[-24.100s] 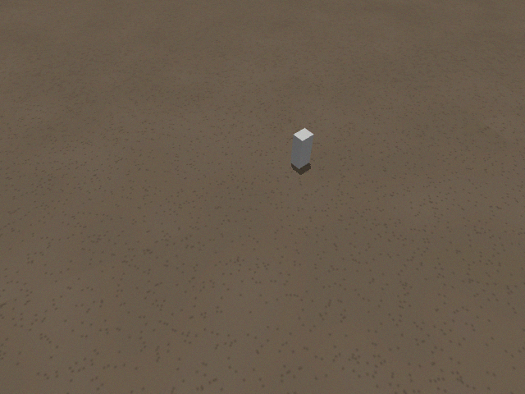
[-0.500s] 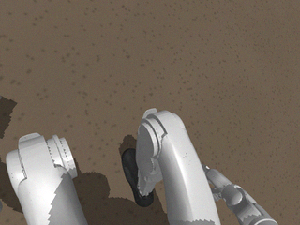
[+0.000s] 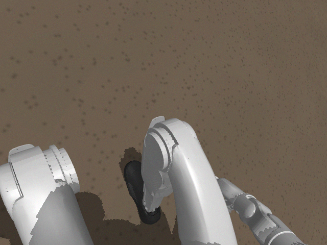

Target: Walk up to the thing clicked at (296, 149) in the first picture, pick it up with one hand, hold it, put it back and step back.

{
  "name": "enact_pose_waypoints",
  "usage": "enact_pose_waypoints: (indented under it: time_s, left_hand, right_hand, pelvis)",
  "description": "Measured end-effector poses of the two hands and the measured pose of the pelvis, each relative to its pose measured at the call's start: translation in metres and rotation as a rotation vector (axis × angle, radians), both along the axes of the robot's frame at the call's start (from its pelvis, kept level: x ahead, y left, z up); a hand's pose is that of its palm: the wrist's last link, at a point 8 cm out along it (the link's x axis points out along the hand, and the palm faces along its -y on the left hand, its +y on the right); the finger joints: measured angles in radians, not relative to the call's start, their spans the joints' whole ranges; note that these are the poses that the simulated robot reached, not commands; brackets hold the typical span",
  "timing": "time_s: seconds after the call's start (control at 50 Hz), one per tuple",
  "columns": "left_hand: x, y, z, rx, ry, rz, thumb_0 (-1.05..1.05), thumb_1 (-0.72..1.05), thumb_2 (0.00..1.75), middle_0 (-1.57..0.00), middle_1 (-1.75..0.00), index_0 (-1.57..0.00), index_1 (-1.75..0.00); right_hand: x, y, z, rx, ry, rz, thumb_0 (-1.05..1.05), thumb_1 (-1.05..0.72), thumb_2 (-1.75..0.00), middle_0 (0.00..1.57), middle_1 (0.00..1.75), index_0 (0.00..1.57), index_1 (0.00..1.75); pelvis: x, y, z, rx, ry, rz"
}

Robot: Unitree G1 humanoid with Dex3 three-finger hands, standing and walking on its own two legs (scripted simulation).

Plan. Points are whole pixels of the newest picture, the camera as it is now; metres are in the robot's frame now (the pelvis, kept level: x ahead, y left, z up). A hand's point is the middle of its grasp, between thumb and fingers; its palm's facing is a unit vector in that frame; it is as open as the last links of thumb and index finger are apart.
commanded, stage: loosen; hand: left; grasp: from the side
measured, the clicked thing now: out of the picture +0.44 +0.32 -0.18
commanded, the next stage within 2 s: open in 0.18 s
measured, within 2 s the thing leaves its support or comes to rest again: rests again in 1.82 s
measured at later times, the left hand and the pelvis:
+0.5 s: hand out of the picture +0.45 +0.33 -0.14, palm faces +0.48 -0.88 -0.02, open 13.5 cm; pelvis +0.00 +0.00 +0.00, yaw -1 degrees
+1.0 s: hand out of the picture +0.42 +0.41 -0.09, palm faces +0.51 -0.85 -0.08, open 16.9 cm; pelvis +0.00 +0.00 +0.01, yaw +0 degrees
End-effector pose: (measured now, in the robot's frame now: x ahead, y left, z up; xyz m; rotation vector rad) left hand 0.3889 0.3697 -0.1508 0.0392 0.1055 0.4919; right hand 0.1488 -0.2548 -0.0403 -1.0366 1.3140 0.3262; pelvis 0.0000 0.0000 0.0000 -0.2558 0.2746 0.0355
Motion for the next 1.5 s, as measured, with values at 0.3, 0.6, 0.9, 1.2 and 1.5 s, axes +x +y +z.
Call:
enact_pose_waypoints:
  time_s: [0.3,0.6,0.9,1.2,1.5]
  left_hand:
    - [-0.001,0.003,0.002,-0.014,-0.053,0.032,-0.01,-0.48,0.87,-0.77,-0.95,-0.74,-0.89]
    - [0.011,0.000,0.007,-0.014,-0.060,0.000,-0.01,-0.50,0.30,-0.43,-0.42,-0.44,-0.40]
    - [0.001,0.043,0.039,0.054,-0.157,0.073,-0.01,-0.49,0.16,-0.11,-0.15,-0.13,-0.14]
    - [-0.039,0.075,0.097,0.036,0.065,-0.010,-0.01,-0.45,0.12,-0.04,-0.12,-0.06,-0.10]
    - [-0.105,0.084,0.221,0.255,0.488,0.065,-0.01,-0.53,0.07,-0.06,-0.06,-0.06,-0.07]
  right_hand:
    - [-0.001,0.005,0.004,-0.010,-0.001,0.031,0.00,-0.90,-0.89,0.21,0.30,0.21,0.30]
    - [-0.003,0.008,0.009,-0.010,-0.015,0.010,0.00,-0.90,-0.89,0.21,0.30,0.21,0.30]
    - [-0.005,0.004,0.009,-0.032,-0.017,-0.023,0.00,-0.89,-0.89,0.21,0.30,0.21,0.30]
    - [0.021,0.015,0.011,0.111,-0.131,-0.214,0.00,-0.87,-0.89,0.21,0.30,0.21,0.30]
    - [0.035,0.017,0.034,0.282,-0.175,-0.481,0.00,-0.91,-0.90,0.20,0.30,0.20,0.30]
  pelvis:
    - [-0.004,0.001,-0.002,-0.009,-0.024,-0.008]
    - [-0.003,0.004,0.000,-0.022,-0.022,-0.016]
    - [-0.004,0.001,0.002,-0.013,-0.014,-0.013]
    - [0.004,0.001,0.031,0.022,0.131,0.033]
    - [0.011,-0.006,0.106,0.097,0.301,0.076]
